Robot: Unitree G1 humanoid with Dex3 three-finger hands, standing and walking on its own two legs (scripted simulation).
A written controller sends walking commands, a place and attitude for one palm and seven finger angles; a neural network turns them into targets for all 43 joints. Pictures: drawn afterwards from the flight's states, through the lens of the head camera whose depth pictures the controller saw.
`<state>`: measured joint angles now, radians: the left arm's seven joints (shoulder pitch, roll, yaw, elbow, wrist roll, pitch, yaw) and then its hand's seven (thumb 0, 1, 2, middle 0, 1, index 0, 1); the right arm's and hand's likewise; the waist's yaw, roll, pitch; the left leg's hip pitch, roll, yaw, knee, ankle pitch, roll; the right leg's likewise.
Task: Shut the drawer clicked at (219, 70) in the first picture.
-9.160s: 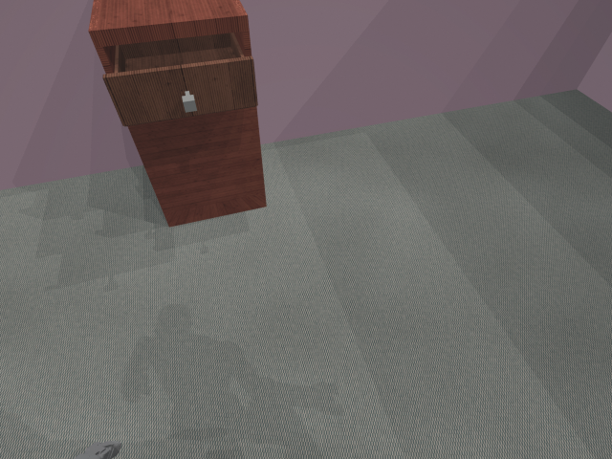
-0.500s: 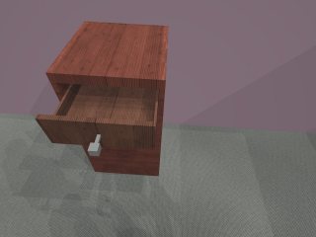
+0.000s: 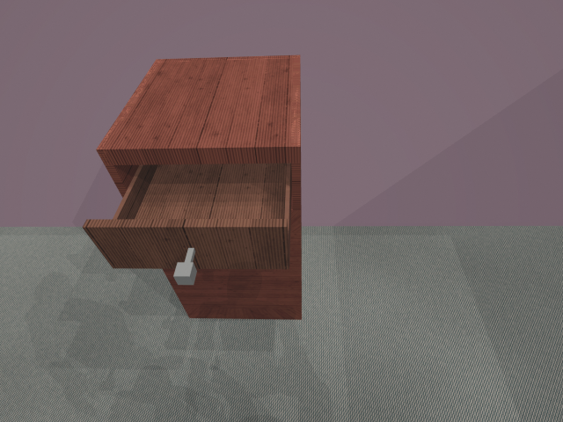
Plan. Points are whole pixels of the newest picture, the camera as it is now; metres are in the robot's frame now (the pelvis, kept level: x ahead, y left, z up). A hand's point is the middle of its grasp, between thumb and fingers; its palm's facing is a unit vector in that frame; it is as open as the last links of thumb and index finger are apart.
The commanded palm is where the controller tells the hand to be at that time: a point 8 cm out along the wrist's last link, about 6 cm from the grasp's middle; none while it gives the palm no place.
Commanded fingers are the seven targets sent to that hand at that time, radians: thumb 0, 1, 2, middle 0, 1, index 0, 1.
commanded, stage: look again from close up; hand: left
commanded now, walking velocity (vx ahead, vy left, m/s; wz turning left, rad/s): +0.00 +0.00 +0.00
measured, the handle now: (187, 265) +0.41 +0.21 -0.07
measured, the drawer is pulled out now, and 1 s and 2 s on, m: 0.18 0.18 0.18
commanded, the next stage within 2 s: raise the hand and make a fist in 0.58 s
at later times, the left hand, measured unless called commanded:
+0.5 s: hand out of the picture +0.01 +0.15 -0.17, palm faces +0.02 -0.98 -0.18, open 7.3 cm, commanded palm none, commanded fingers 0.00 0.90 0.90 -0.20 -0.30 -0.20 -0.30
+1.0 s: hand (208, 358) +0.21 +0.12 +0.00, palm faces -0.01 -1.00 +0.02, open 6.5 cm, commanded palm +0.14 +0.20 -0.05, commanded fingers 0.00 0.90 0.90 -0.54 -0.67 -0.54 -0.67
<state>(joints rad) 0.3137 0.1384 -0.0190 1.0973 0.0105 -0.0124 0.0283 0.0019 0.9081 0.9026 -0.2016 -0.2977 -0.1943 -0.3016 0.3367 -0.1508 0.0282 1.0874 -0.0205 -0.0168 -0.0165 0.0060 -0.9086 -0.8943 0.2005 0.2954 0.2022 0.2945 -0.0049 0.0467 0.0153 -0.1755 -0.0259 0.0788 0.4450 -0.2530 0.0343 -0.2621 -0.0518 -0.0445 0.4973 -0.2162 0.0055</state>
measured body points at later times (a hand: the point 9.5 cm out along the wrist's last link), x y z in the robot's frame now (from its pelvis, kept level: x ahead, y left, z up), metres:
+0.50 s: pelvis +0.02 -0.02 +0.00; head +0.03 -0.03 +0.45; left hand +0.01 +0.20 -0.15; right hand +0.01 -0.23 -0.16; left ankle -0.01 +0.10 -0.74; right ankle +0.03 -0.12 -0.74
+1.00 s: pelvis +0.00 -0.02 -0.05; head +0.02 -0.03 +0.40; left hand +0.20 +0.17 +0.00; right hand +0.20 -0.30 -0.09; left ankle -0.01 +0.10 -0.74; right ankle +0.03 -0.12 -0.74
